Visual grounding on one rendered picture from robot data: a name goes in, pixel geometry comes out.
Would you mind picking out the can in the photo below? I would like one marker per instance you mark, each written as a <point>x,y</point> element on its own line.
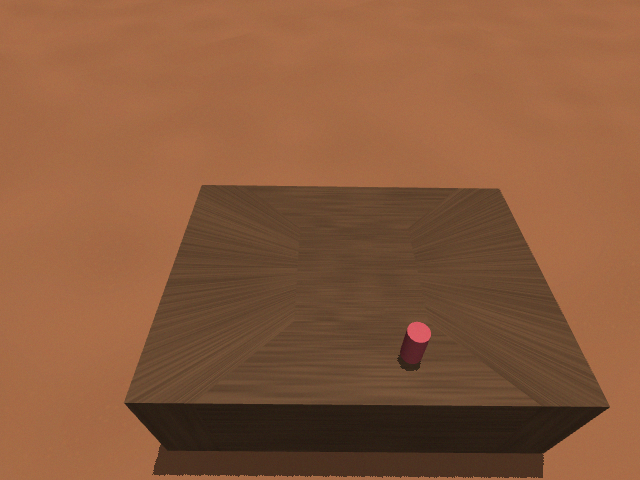
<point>415,342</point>

